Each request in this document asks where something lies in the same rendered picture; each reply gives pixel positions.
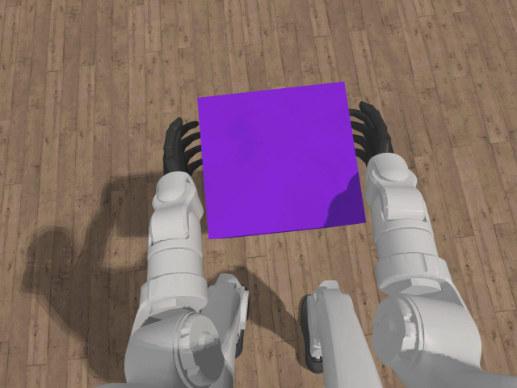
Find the right robot foot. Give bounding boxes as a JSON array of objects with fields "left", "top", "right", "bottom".
[{"left": 301, "top": 296, "right": 323, "bottom": 373}]

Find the carton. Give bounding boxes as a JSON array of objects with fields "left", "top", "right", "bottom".
[{"left": 197, "top": 82, "right": 366, "bottom": 239}]

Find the right robot upper arm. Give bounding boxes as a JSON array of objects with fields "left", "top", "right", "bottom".
[{"left": 371, "top": 293, "right": 517, "bottom": 388}]

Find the robot left forearm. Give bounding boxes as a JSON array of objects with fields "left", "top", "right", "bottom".
[{"left": 124, "top": 171, "right": 208, "bottom": 377}]

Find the left robot shin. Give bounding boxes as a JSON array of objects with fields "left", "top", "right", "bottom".
[{"left": 208, "top": 273, "right": 242, "bottom": 342}]

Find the right robot hand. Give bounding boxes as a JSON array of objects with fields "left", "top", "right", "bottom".
[{"left": 349, "top": 101, "right": 394, "bottom": 167}]

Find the robot right forearm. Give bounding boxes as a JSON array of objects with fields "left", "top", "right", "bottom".
[{"left": 364, "top": 153, "right": 481, "bottom": 340}]

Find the left robot hand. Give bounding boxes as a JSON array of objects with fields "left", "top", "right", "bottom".
[{"left": 163, "top": 117, "right": 203, "bottom": 176}]

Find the left robot upper arm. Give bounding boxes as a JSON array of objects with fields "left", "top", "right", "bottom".
[{"left": 94, "top": 311, "right": 225, "bottom": 388}]

